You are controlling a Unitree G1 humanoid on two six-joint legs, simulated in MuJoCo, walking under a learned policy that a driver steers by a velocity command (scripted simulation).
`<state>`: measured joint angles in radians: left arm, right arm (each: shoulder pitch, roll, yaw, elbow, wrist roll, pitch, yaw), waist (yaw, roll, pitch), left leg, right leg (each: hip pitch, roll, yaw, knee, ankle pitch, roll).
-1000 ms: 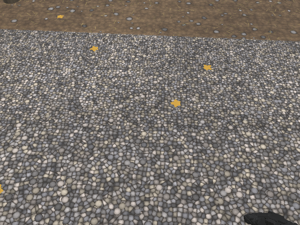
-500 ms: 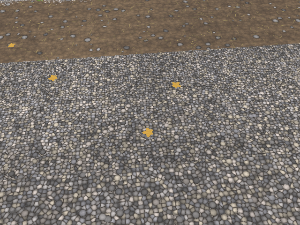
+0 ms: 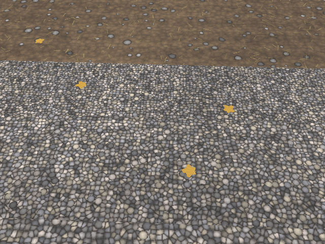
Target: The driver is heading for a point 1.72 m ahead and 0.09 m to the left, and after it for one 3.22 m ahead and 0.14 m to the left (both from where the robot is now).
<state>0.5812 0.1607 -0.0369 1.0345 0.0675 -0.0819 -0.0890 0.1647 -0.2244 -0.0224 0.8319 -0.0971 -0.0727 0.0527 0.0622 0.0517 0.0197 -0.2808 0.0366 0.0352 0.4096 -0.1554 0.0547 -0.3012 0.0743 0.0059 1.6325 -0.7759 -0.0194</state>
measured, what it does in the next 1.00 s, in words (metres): goes down: right foot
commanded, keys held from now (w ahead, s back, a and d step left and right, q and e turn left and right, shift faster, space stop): w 1.00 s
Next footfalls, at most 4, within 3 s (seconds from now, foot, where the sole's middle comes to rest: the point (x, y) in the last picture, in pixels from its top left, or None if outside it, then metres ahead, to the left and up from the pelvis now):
0.36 right None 0.42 -0.15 -0.78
1.10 left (151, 193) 0.82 0.14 -0.95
1.54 right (197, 149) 1.12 -0.10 -0.95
2.08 left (162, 130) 1.24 0.11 -0.95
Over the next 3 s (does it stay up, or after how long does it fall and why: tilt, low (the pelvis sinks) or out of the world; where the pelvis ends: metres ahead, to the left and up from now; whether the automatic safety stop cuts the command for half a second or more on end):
stays up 1.61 0.02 -0.37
